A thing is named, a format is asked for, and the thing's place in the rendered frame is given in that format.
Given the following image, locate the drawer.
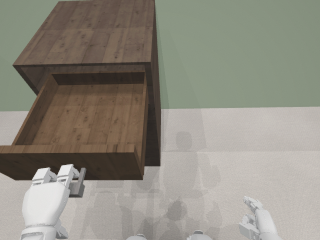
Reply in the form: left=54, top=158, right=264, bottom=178
left=0, top=70, right=149, bottom=181

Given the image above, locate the robot right shin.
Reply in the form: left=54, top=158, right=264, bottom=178
left=193, top=230, right=203, bottom=234

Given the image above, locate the cabinet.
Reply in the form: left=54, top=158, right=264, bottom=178
left=12, top=0, right=161, bottom=167

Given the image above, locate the handle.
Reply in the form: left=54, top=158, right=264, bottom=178
left=68, top=168, right=87, bottom=198

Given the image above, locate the right robot hand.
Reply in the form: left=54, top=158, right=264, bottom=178
left=239, top=196, right=278, bottom=240

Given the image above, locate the left robot forearm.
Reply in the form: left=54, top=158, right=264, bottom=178
left=19, top=225, right=57, bottom=240

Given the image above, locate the left robot hand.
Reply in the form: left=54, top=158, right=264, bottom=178
left=22, top=164, right=80, bottom=240

